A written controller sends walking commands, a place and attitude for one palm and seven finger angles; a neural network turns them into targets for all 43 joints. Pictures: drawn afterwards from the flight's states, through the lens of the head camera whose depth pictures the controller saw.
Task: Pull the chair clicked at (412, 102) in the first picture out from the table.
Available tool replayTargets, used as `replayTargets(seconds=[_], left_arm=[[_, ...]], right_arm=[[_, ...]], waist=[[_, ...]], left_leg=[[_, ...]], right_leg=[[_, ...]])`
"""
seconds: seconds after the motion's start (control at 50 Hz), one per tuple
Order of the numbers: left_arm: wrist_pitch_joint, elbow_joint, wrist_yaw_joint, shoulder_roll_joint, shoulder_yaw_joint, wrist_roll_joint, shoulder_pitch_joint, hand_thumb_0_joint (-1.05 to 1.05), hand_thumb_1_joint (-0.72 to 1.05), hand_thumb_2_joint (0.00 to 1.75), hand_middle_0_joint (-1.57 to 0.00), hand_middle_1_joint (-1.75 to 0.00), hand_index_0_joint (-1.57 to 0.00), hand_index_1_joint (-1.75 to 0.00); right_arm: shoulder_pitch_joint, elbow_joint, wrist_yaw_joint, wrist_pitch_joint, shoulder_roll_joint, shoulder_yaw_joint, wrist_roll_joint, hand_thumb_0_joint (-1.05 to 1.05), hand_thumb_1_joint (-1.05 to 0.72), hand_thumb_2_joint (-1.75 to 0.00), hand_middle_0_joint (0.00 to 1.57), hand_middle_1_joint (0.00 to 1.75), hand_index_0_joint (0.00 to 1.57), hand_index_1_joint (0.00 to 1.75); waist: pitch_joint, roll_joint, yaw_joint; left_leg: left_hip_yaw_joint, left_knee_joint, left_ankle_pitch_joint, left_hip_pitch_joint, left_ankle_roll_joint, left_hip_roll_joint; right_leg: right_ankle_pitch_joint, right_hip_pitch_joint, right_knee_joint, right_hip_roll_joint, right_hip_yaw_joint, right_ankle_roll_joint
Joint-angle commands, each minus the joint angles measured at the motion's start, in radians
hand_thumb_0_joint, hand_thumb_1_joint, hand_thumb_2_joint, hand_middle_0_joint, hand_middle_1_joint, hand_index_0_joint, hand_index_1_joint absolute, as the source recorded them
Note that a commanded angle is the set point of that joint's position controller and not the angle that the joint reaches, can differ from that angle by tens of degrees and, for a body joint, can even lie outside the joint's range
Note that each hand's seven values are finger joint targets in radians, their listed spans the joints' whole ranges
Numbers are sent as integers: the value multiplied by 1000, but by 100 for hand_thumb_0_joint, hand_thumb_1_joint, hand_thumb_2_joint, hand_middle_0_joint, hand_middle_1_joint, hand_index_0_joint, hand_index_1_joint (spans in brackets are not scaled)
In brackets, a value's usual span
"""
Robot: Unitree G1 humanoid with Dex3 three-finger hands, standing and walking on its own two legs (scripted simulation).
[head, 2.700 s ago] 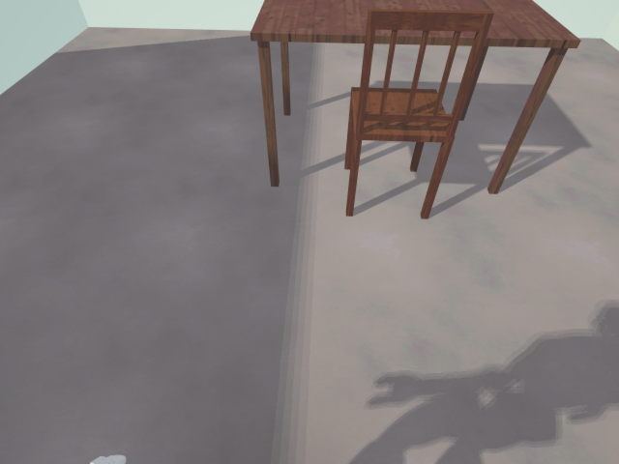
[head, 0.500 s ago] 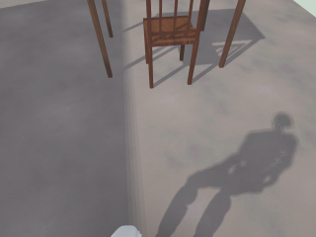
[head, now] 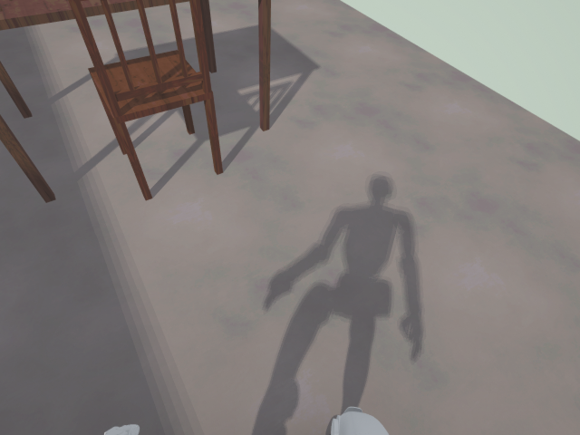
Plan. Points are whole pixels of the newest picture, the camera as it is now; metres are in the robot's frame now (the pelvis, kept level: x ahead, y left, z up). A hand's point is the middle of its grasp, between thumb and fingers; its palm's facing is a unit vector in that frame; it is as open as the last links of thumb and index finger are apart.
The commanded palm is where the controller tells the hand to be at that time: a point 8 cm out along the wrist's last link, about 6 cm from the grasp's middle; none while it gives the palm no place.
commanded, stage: walk to a spot facing it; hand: left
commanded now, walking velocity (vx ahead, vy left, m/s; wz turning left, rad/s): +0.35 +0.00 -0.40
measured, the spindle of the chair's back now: (149, 41) +1.26 +0.50 -0.09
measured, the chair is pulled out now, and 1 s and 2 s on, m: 0.00 0.00 0.00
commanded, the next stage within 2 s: turn to face it in 1.56 s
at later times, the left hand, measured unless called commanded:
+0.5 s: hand (201, 369) +0.26 +0.16 -0.19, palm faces -0.09 -0.98 -0.16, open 7.3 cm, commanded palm none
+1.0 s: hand (280, 233) +0.56 +0.03 -0.19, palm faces -0.28 -0.94 -0.18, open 7.3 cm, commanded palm none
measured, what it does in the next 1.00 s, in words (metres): walks ahead, turning right: right foot, then left foot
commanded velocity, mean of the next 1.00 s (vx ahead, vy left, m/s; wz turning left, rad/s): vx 0.37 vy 0.00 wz -0.15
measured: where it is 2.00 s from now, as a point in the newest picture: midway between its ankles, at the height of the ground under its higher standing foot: (329, 273)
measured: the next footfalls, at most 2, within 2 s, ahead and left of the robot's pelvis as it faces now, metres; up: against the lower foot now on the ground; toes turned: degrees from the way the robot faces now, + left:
right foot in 0.08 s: +0.16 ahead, -0.15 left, +0.00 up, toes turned -10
left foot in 0.48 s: +0.31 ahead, +0.06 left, +0.00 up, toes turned +1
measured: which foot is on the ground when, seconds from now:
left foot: down 0.00-0.08, up 0.10-0.46, down 0.48-0.98, up 1.00-1.00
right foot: up 0.00-0.06, down 0.08-0.48, up 0.50-0.96, down 0.98-1.00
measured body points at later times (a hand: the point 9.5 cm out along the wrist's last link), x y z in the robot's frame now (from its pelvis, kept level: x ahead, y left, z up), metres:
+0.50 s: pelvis +0.20 -0.03 -0.01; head +0.19 +0.00 +0.44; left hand +0.26 +0.21 -0.18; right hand +0.23 -0.27 -0.14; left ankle +0.27 +0.06 -0.74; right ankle +0.12 -0.15 -0.73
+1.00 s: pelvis +0.42 -0.12 -0.02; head +0.45 -0.13 +0.43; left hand +0.58 +0.08 -0.17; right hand +0.23 -0.25 -0.16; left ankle +0.28 +0.05 -0.71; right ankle +0.51 -0.23 -0.74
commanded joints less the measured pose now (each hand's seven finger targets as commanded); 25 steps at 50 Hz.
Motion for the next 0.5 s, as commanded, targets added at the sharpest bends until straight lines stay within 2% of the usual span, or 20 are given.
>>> replayTargets(seconds=[0.0, 0.02, 0.04, 0.06, 0.08, 0.1, 0.12, 0.14, 0.16, 0.18, 0.2, 0.24, 0.28, 0.32, 0.36, 0.38, 0.42, 0.44, 0.46, 0.48], left_arm=[[-61, -109, 2, 12, -16, -2, -112, 0, 90, 90, -20, -30, -20, -30], [-71, -69, 6, 34, -7, -1, 7, 0, 90, 90, -20, -30, -20, -30], [-91, -11, 16, 109, 14, 3, 187, 0, 90, 90, -20, -30, -20, -30], [-102, 28, 36, 247, 50, 0, 335, 0, 90, 90, -20, -30, -20, -30], [-95, 43, 54, 307, 57, -26, 378, 0, 90, 90, -20, -30, -20, -30], [-91, 27, 61, 280, 48, -24, 313, 0, 90, 90, -20, -30, -20, -30], [-91, 8, 66, 221, 30, -23, 219, 0, 90, 90, -20, -30, -20, -30], [-95, -6, 70, 163, 10, -19, 129, 0, 90, 90, -20, -30, -20, -30], [-101, -14, 72, 126, -1, -13, 70, 0, 90, 90, -20, -30, -20, -30], [-105, -15, 76, 107, -3, -6, 33, 0, 90, 90, -20, -30, -20, -30], [-108, -12, 77, 95, -5, -2, 19, 0, 90, 90, -20, -30, -20, -30], [-110, 5, 73, 88, -7, -3, 28, 0, 90, 90, -20, -30, -20, -30], [-114, 22, 74, 78, -1, 0, 44, 0, 90, 90, -20, -30, -20, -30], [-115, 33, 70, 85, -4, -4, 72, 0, 90, 90, -20, -30, -20, -30], [-113, 42, 68, 92, -4, -6, 90, 0, 90, 90, -20, -30, -20, -30], [-112, 48, 71, 93, -2, -4, 83, 0, 90, 90, -20, -30, -20, -30], [-103, 47, 67, 69, -6, -11, 83, 0, 90, 90, -20, -30, -20, -30], [-101, 36, 62, 30, -15, -13, 84, 0, 90, 90, -20, -30, -20, -30], [-102, 15, 55, -40, -26, -21, 95, 0, 90, 90, -20, -30, -20, -30], [-105, -7, 61, -16, -27, -9, 65, 0, 90, 90, -20, -30, -20, -30]], right_arm=[[34, -28, 2, -15, -211, -52, -4, 0, -90, -90, 20, 30, 20, 30], [17, -26, 4, -14, -217, -52, 1, 0, -90, -90, 20, 30, 20, 30], [22, -32, 13, -12, -201, -45, 11, 0, -90, -90, 20, 30, 20, 30], [37, -68, 22, -16, -117, -27, 30, 0, -90, -90, 20, 30, 20, 30], [-70, -120, 12, -19, -109, -20, 36, 0, -90, -90, 20, 30, 20, 30], [-134, -118, 11, -21, -124, -31, 31, 0, -90, -90, 20, 30, 20, 30], [-159, -111, 11, -17, -123, -34, 23, 0, -90, -90, 20, 30, 20, 30], [-138, -86, 14, -6, -115, -35, 11, 0, -90, -90, 20, 30, 20, 30], [-90, -58, 17, 10, -93, -34, 2, 0, -90, -90, 20, 30, 20, 30], [-30, -39, 20, 20, -76, -33, 0, 0, -90, -90, 20, 30, 20, 30], [3, -30, 22, 29, -64, -34, -3, 0, -90, -90, 20, 30, 20, 30], [-12, -34, 29, 33, -51, -34, -3, 0, -90, -90, 20, 30, 20, 30], [-41, -52, 36, 26, -36, -36, -3, 0, -90, -90, 20, 30, 20, 30], [-95, -71, 42, 16, -32, -34, -1, 0, -90, -90, 20, 30, 20, 30], [-122, -80, 44, 5, -40, -36, 3, 0, -90, -90, 20, 30, 20, 30], [-100, -74, 43, -1, -40, -40, 4, 0, -90, -90, 20, 30, 20, 30], [-29, -43, 35, -10, -62, -44, 4, 0, -90, -90, 20, 30, 20, 30], [62, -18, 25, -15, -115, -53, -2, 0, -90, -90, 20, 30, 20, 30], [161, 3, 18, -18, -209, -75, -20, 0, -90, -90, 20, 30, 20, 30], [193, 13, 11, -13, -225, -73, -13, 0, -90, -90, 20, 30, 20, 30]], waist=[[54, 187, 6], [-12, 161, 67], [-138, 62, 146], [-299, -201, 191], [-331, -232, 201], [-261, -153, 190], [-140, -84, 147], [-67, -28, 89], [-39, -23, 40], [-51, -58, 5], [-49, -79, -14], [-26, -88, -12], [-17, -85, -8], [2, -91, 17], [15, -91, 25], [7, -58, 5], [30, 10, -29], [12, 129, -70], [-5, 364, -93], [-10, 409, -96]], left_leg=[[-31, 27, 633, -59, 146, 215], [20, 202, 749, -98, 119, 182], [32, 458, 677, -280, 70, 155], [32, 798, -33, -597, 18, 18], [-118, 1002, -219, -730, 31, -20], [-209, 1046, -130, -742, 41, 15], [-216, 1033, -54, -740, 41, 50], [-222, 964, 9, -685, 38, 77], [-206, 901, 45, -617, 29, 78], [-195, 830, 45, -552, 26, 75], [-175, 769, 58, -525, 19, 66], [-148, 665, 105, -502, 13, 47], [-147, 531, 121, -494, 17, 38], [-127, 420, 132, -468, 22, 12], [-121, 341, 133, -421, 32, -7], [-123, 284, 145, -361, 35, -9], [-94, 176, 140, -162, 35, -38], [-227, 67, -17, -57, 68, 37], [-560, -137, -242, 26, 158, 275], [-774, -248, -378, -6, 201, 368]], right_leg=[[-62, 133, -181, 75, -101, -58], [-33, 310, -246, 112, -126, -79], [19, 648, -295, 87, -72, -113], [0, 936, -376, -241, 386, -219], [141, 913, -499, -386, 675, -287], [48, 775, -528, -344, 602, -285], [-48, 615, -556, -310, 539, -275], [-77, 463, -575, -262, 426, -247], [-55, 349, -592, -218, 330, -222], [-50, 291, -597, -189, 268, -213], [-59, 248, -607, -163, 220, -207], [-128, 203, -636, -134, 207, -207], [-147, 227, -639, -129, 211, -213], [-150, 251, -633, -121, 216, -212], [-167, 265, -618, -130, 237, -213], [-185, 258, -586, -130, 238, -204], [-236, 144, -493, -60, 191, -171], [-200, 69, -299, 10, 145, -142], [-255, -84, 46, 126, -2, -87], [-297, -153, 266, 119, 52, -83]])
